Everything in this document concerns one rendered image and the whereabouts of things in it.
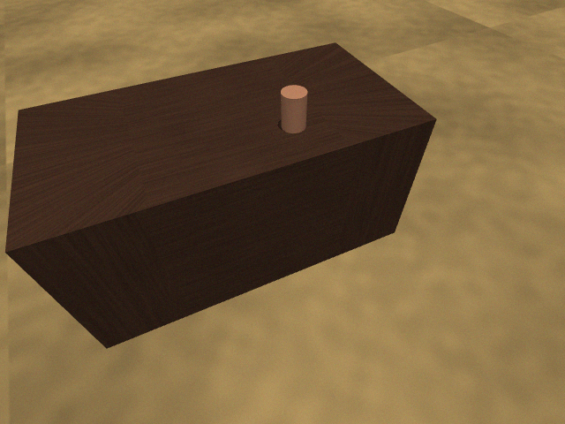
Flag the can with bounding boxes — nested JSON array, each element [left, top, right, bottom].
[[281, 85, 307, 133]]

